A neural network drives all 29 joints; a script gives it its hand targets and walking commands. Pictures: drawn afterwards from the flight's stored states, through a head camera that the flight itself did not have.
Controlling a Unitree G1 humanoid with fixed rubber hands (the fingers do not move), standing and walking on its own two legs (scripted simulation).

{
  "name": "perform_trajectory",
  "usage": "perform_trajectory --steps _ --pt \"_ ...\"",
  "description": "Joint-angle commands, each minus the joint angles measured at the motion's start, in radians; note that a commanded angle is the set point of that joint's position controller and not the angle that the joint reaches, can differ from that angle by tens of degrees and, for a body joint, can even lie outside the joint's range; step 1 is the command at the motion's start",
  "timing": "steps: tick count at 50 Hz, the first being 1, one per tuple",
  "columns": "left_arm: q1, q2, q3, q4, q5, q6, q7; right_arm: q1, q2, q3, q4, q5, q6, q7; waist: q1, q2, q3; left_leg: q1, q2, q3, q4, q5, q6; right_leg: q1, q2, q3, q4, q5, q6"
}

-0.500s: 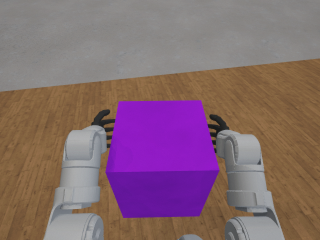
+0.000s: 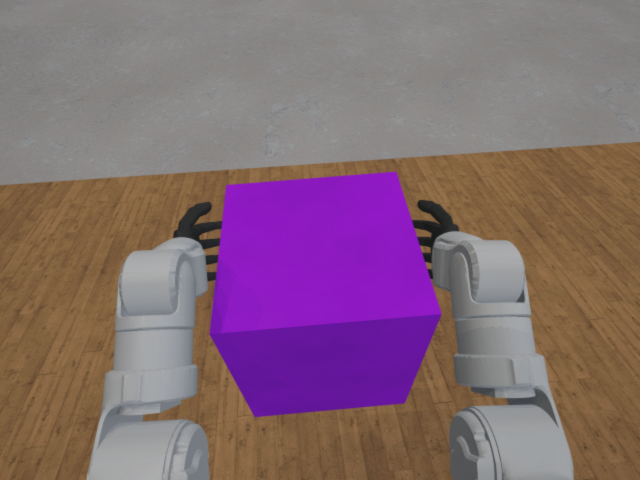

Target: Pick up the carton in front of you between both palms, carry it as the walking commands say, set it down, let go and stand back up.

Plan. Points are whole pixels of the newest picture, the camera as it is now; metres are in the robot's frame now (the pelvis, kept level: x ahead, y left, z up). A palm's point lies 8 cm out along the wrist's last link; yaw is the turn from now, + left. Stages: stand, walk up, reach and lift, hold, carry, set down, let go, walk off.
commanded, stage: carry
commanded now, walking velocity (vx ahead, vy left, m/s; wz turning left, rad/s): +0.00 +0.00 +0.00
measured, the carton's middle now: (321, 301) +0.34 +0.00 +0.02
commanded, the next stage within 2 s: none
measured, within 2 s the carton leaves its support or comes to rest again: neither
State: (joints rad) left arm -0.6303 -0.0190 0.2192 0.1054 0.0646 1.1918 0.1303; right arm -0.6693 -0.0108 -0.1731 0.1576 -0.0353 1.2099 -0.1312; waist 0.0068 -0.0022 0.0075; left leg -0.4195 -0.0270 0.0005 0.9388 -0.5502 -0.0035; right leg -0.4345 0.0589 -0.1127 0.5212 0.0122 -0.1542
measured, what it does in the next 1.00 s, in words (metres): goes down: left foot, then right foot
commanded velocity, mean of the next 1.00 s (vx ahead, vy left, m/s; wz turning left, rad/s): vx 0.27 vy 0.00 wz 0.00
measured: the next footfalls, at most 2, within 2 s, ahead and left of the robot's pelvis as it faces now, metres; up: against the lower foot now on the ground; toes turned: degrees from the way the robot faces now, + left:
left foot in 0.24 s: +0.10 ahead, +0.15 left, +0.00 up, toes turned +1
right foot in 1.00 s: +0.21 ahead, -0.06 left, -0.02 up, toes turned -3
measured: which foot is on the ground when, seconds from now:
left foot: up 0.00-0.22, down 0.24-1.00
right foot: down 0.00-0.84, up 0.86-0.98, down 1.00-1.00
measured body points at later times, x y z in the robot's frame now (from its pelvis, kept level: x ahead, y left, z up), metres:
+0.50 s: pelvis +0.07 +0.03 +0.00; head +0.07 +0.04 +0.45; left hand +0.43 +0.18 +0.11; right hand +0.42 -0.12 +0.11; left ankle +0.07 +0.15 -0.73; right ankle +0.07 -0.04 -0.73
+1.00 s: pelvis +0.15 +0.03 -0.04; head +0.13 +0.02 +0.41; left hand +0.51 +0.17 +0.07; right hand +0.49 -0.13 +0.06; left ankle +0.07 +0.15 -0.73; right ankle +0.17 -0.05 -0.73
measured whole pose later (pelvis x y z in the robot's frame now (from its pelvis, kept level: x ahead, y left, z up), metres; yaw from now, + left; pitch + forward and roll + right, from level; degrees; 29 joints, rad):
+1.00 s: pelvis +0.15 +0.03 -0.04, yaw -1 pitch +4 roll +0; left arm -0.61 0.03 0.19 0.25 0.02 1.19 0.12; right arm -0.60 0.00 -0.11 0.24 -0.04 1.22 -0.15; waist -0.04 0.04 -0.14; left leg -0.35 0.02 0.03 0.87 -0.43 0.00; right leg -0.52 0.03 -0.06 0.85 -0.45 -0.08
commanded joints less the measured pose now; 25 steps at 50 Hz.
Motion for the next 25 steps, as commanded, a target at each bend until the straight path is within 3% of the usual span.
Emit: perform_trajectory --steps 1,3,5,9,11,13,15,16,18,23,25 --pt "-0.775 -1.143 -0.67 -0.171 -0.489 -0.017 -0.257 -0.733 1.158 0.611 -0.204 0.414 -0.047 0.213 -0.002 -0.089 -0.58 0.086 0.005 0.012 -0.132 0.102 0.002 0.433 -0.319 0.309 -0.106 0.638 0.007" --pt "-0.767 -1.145 -0.672 -0.193 -0.493 -0.019 -0.261 -0.713 1.17 0.625 -0.223 0.402 -0.058 0.2 0.006 -0.11 -0.614 0.063 0.004 0.013 -0.159 0.177 0.001 0.502 -0.296 0.254 -0.063 0.781 0.037" --pt "-0.74 -1.132 -0.678 -0.203 -0.487 -0.021 -0.264 -0.694 1.164 0.642 -0.239 0.39 -0.063 0.19 0.015 -0.13 -0.634 0.023 0.004 0.013 -0.179 0.219 -0.003 0.562 -0.275 0.217 -0.027 0.857 0.045" --pt "-0.682 -1.082 -0.688 -0.201 -0.462 -0.017 -0.262 -0.674 1.125 0.666 -0.259 0.382 -0.054 0.184 0.035 -0.135 -0.628 -0.012 0.005 0.014 -0.28 0.263 0.0 0.601 -0.258 0.205 0.034 0.852 0.007" --pt "-0.638 -1.056 -0.685 -0.161 -0.441 -0.012 -0.26 -0.638 1.104 0.662 -0.228 0.373 -0.044 0.192 0.037 -0.122 -0.618 0.034 0.02 0.016 -0.395 0.363 0.009 0.574 -0.245 0.195 0.075 0.819 -0.007" --pt "-0.611 -1.046 -0.681 -0.107 -0.427 -0.011 -0.262 -0.605 1.086 0.644 -0.178 0.361 -0.037 0.208 0.017 -0.105 -0.611 0.198 0.071 -0.022 -0.443 0.598 0.034 0.415 -0.217 0.182 0.101 0.701 0.01" --pt "-0.615 -1.06 -0.68 -0.076 -0.42 -0.01 -0.269 -0.592 1.071 0.624 -0.125 0.352 -0.039 0.227 0.006 0.046 -0.596 0.297 0.199 -0.112 -0.322 1.111 0.101 0.246 -0.166 0.152 0.104 0.347 0.047" --pt "-0.638 -1.075 -0.681 -0.066 -0.421 -0.012 -0.271 -0.594 1.076 0.616 -0.111 0.355 -0.042 0.237 -0.001 0.092 -0.573 0.315 0.225 -0.126 -0.325 1.209 0.117 0.198 -0.145 0.141 0.11 0.206 0.062" --pt "-0.691 -1.101 -0.686 -0.068 -0.434 -0.02 -0.271 -0.633 1.088 0.611 -0.117 0.372 -0.052 0.249 -0.009 0.1 -0.541 0.302 0.225 -0.127 -0.335 1.178 0.123 0.17 -0.134 0.143 0.1 0.139 0.066" --pt "-0.689 -1.107 -0.655 -0.05 -0.44 -0.021 -0.252 -0.686 1.099 0.6 -0.132 0.4 -0.048 0.244 -0.004 0.042 -0.542 0.241 0.181 -0.093 -0.329 0.974 0.105 0.229 -0.179 0.174 0.086 0.294 0.031" --pt "-0.684 -1.108 -0.642 -0.041 -0.438 -0.019 -0.249 -0.691 1.101 0.596 -0.13 0.403 -0.044 0.241 -0.004 0.021 -0.549 0.237 0.177 -0.093 -0.351 0.879 0.102 0.239 -0.182 0.175 0.067 0.263 0.028"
